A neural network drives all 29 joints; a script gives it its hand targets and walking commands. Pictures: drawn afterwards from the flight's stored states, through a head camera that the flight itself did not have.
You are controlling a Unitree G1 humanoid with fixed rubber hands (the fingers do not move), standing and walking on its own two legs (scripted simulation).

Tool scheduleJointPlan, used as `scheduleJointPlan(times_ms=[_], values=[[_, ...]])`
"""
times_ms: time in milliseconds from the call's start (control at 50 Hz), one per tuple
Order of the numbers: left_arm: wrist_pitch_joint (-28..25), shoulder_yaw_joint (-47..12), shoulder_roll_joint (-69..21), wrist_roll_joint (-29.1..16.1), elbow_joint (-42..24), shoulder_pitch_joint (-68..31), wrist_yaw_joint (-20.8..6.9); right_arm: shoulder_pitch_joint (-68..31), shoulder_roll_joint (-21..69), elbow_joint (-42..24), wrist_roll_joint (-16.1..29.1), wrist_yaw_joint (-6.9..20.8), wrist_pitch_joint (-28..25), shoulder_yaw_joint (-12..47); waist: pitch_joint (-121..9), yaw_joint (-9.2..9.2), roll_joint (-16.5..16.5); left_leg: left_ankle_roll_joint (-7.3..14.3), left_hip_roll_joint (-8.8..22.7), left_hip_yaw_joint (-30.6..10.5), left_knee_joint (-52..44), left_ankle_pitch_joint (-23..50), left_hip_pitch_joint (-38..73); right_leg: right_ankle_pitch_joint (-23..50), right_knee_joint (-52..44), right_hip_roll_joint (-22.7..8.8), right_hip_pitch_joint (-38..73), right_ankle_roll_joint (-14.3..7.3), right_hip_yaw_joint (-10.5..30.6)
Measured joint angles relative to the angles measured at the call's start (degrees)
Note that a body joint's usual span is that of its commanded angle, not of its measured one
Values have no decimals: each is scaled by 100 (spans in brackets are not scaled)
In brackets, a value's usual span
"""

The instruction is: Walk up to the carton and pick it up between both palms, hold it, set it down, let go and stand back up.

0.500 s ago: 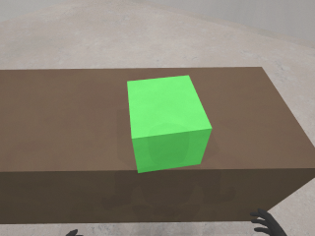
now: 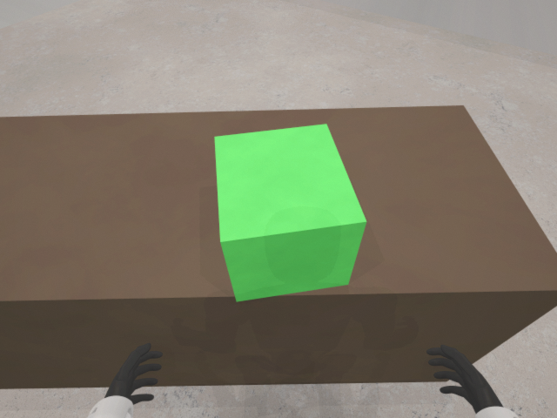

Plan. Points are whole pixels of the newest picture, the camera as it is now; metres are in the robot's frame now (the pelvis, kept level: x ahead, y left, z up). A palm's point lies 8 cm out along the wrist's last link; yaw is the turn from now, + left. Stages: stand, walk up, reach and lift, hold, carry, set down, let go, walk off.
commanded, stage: reach and lift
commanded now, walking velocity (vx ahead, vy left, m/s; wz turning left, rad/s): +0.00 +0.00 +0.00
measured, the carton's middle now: (282, 211) +0.46 +0.02 +0.00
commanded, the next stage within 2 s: none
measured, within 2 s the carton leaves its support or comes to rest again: neither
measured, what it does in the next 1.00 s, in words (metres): stands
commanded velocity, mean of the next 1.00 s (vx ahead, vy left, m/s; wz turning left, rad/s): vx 0.00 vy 0.00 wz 0.00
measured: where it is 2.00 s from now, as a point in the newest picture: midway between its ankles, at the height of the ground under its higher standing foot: outside the picture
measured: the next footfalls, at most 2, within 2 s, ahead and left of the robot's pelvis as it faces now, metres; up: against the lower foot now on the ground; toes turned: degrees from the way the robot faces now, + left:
none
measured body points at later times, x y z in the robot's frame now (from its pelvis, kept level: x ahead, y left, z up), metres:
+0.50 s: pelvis +0.02 +0.02 +0.01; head +0.03 +0.03 +0.46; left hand +0.22 +0.25 -0.04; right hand +0.18 -0.22 -0.05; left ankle +0.03 +0.12 -0.73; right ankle +0.03 -0.12 -0.73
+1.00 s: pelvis +0.02 +0.02 +0.01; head +0.02 +0.03 +0.46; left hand +0.24 +0.22 -0.01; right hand +0.21 -0.22 -0.02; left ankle +0.03 +0.12 -0.73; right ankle +0.03 -0.12 -0.73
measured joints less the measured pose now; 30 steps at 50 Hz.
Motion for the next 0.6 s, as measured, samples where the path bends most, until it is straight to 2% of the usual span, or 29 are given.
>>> scheduleJointPlan(times_ms=[80, 260, 600], values=[[-140, 6, -88, 0, -167, 3, 0, 212, 33, -42, 0, 0, -103, 1, -2, -1, -1, -6, 0, 0, -157, 17, 211, 5, -137, 0, 202, -4, -1], [-712, 7, -117, 0, -110, 6, 42, 690, 238, -545, 0, 30, -284, 2, 2, 0, -1, 32, 1, 1, -459, 77, 500, 122, -548, 0, 545, 27, -3], [-1520, -26, -555, 0, -645, 308, 432, 619, 267, -748, 516, 450, -613, -1, -131, 0, -1, 101, 1, 0, -560, 69, 516, 315, -1034, 0, 742, 86, -5]])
